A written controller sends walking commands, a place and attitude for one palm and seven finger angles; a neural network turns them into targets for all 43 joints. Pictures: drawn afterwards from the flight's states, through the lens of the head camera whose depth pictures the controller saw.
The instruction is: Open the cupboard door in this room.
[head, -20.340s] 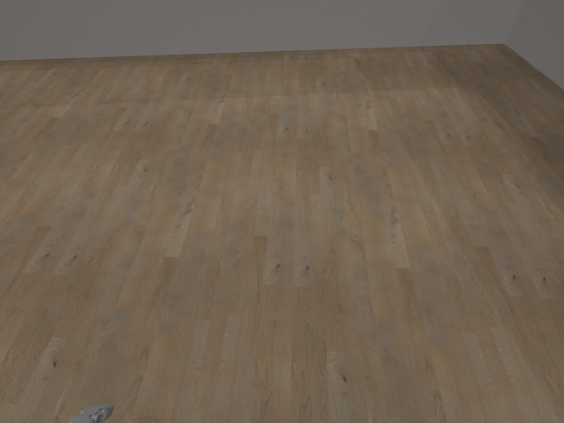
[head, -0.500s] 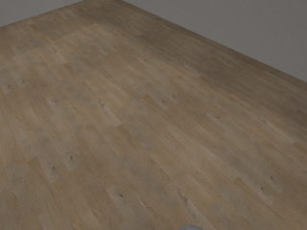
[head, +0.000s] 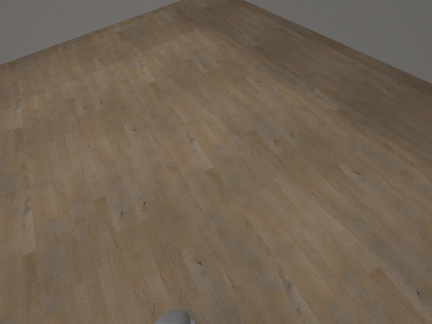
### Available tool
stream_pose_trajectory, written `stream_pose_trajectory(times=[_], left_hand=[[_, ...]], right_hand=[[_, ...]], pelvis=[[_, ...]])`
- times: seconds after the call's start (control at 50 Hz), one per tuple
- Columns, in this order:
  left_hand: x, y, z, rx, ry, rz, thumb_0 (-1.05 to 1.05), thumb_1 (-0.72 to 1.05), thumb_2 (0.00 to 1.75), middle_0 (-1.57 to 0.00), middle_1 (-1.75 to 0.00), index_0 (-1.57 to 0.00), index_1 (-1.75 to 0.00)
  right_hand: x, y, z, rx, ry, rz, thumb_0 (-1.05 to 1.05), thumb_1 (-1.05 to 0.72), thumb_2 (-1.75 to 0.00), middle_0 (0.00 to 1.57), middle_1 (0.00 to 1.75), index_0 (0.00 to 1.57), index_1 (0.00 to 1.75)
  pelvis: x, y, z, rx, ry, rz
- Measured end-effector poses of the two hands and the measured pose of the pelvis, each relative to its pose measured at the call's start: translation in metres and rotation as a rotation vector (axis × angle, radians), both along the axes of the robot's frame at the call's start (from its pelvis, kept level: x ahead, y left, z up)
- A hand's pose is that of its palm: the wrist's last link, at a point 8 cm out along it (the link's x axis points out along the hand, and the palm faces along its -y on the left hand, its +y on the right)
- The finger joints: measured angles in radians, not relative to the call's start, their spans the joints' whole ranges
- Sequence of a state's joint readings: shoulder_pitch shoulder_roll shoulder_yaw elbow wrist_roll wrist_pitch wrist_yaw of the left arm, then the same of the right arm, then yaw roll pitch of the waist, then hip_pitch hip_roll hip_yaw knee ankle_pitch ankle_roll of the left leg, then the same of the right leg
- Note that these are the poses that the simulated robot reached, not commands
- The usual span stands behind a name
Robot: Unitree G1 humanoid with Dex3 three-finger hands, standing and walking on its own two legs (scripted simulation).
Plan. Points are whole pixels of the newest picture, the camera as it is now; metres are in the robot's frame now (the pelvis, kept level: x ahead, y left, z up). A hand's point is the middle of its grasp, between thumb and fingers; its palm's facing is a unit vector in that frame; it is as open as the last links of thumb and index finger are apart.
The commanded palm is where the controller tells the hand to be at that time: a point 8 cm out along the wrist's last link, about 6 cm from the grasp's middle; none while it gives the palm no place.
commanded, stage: turn or walk to find it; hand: left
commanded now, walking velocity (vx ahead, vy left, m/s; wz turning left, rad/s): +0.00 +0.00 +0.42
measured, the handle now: out of the picture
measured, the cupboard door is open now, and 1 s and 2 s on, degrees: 0 0 0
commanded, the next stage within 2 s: stand and wait in 1.60 s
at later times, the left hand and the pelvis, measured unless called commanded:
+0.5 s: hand out of the picture +0.03 +0.24 -0.16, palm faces +0.24 -0.93 -0.27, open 7.4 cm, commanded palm none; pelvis -0.01 +0.01 -0.01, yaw +12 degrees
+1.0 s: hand out of the picture -0.11 +0.21 -0.19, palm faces +0.49 -0.85 -0.22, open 7.4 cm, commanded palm none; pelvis -0.03 +0.02 -0.02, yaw +26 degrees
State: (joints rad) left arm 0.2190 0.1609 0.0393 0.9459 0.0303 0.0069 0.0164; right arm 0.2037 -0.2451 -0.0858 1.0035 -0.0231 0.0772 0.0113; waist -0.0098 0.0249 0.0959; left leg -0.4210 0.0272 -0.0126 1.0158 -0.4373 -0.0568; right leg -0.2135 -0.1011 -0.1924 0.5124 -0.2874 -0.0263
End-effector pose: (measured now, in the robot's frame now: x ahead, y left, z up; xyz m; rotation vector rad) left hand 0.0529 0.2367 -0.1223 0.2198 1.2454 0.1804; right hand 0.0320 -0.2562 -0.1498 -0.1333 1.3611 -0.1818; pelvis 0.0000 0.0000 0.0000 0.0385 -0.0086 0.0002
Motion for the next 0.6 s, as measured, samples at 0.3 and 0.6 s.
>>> stream_pose_trajectory(times=[0.3, 0.6], left_hand=[[-0.074, 0.061, -0.026, -0.024, 0.107, 0.207, 0.0, 0.9, 0.9, -0.2, -0.3, -0.2, -0.3], [-0.05, 0.018, 0.0, 0.037, -0.091, 0.25, 0.0, 0.9, 0.9, -0.2, -0.3, -0.2, -0.3]], right_hand=[[0.081, 0.06, 0.021, -0.053, -0.17, 0.228, 0.01, -0.9, -0.9, 0.2, 0.3, 0.2, 0.3], [0.084, 0.031, -0.011, 0.03, -0.109, 0.285, 0.01, -0.9, -0.9, 0.21, 0.3, 0.2, 0.3]], pelvis=[[-0.009, 0.034, -0.006, -0.038, -0.004, 0.127], [-0.011, -0.004, -0.011, -0.018, -0.009, 0.269]])
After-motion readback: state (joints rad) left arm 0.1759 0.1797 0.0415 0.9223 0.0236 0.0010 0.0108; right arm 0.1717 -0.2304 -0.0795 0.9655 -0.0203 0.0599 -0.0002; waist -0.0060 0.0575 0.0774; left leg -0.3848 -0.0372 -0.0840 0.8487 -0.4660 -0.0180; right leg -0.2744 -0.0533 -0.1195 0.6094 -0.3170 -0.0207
